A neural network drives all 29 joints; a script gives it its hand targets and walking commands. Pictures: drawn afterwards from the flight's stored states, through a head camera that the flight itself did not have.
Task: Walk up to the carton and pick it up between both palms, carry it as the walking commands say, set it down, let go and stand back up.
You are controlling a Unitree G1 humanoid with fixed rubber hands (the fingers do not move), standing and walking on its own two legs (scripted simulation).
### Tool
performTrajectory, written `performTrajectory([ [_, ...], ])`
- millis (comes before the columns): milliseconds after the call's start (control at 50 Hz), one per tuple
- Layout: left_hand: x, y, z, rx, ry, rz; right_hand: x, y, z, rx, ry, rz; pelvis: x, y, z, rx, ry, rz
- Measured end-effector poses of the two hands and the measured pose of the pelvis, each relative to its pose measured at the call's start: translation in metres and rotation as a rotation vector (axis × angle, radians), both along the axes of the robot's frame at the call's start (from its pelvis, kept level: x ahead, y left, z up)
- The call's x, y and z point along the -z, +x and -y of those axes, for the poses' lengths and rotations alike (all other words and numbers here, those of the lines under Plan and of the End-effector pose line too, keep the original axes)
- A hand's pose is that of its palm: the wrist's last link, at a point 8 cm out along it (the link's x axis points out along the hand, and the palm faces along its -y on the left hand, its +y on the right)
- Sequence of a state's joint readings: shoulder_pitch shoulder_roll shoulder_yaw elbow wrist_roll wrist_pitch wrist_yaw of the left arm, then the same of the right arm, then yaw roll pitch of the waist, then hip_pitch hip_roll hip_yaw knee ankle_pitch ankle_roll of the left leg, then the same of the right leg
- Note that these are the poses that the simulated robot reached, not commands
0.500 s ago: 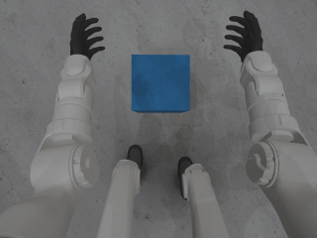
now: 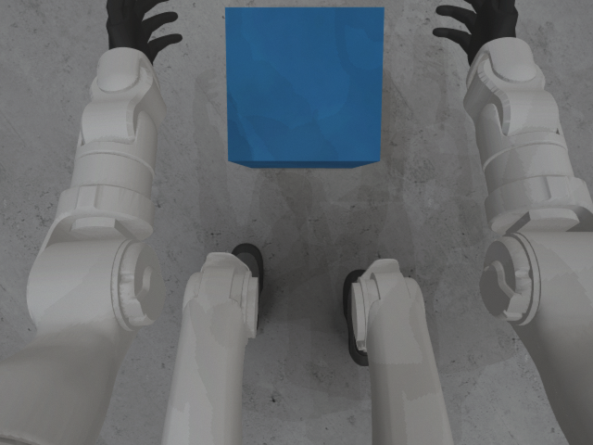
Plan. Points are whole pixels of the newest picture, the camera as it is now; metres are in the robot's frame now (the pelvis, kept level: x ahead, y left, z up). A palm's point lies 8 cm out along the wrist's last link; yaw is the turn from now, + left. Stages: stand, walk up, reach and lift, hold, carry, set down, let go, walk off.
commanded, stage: reach and lift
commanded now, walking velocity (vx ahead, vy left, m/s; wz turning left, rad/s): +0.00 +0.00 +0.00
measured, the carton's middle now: (303, 105) +0.53 +0.02 -0.36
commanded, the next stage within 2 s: none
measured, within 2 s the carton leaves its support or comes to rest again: neither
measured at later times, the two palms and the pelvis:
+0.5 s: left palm (184, 88) +0.53 +0.20 -0.27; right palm (432, 85) +0.54 -0.17 -0.28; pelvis -0.01 +0.00 -0.10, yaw +0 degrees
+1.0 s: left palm (187, 89) +0.53 +0.20 -0.29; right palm (427, 88) +0.54 -0.16 -0.29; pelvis -0.02 +0.00 -0.12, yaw -1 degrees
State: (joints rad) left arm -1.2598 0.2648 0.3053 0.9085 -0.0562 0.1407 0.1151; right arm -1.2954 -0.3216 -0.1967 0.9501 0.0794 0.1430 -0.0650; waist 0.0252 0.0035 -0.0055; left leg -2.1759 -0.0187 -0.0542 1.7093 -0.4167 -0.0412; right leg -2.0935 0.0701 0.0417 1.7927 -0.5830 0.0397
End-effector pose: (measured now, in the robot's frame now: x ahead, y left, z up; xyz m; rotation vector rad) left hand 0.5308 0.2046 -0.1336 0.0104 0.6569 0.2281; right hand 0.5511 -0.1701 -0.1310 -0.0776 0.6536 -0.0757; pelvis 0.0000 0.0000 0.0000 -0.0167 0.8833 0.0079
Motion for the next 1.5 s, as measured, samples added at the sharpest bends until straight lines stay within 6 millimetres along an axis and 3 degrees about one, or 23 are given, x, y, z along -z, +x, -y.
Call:
performTrajectory([
  [340,0.099,-0.002,0.006,0.023,0.002,-0.049,0.102,-0.005,-0.004,-0.004,-0.004,-0.048,0.072,-0.011,0.000,0.010,0.008,0.094],
  [520,0.146,-0.005,0.009,0.033,0.007,-0.082,0.148,-0.009,-0.004,-0.012,0.009,-0.073,0.100,-0.015,0.001,0.025,0.016,0.164],
  [600,0.157,-0.004,0.011,0.031,0.005,-0.093,0.162,-0.010,-0.003,-0.012,0.012,-0.071,0.108,-0.015,0.001,0.027,0.022,0.201],
  [920,0.155,-0.001,0.006,0.019,0.007,-0.075,0.162,-0.007,-0.004,-0.020,0.009,-0.061,0.116,-0.015,0.002,0.037,0.025,0.223],
  [1260,0.158,0.002,0.033,0.064,-0.019,-0.073,0.161,-0.006,-0.028,-0.051,0.029,-0.058,0.113,-0.020,-0.001,0.043,0.020,0.245],
  [1500,0.158,0.002,0.034,0.070,-0.009,-0.074,0.162,-0.005,-0.037,-0.057,0.025,-0.061,0.111,-0.020,-0.002,0.047,0.022,0.259],
])
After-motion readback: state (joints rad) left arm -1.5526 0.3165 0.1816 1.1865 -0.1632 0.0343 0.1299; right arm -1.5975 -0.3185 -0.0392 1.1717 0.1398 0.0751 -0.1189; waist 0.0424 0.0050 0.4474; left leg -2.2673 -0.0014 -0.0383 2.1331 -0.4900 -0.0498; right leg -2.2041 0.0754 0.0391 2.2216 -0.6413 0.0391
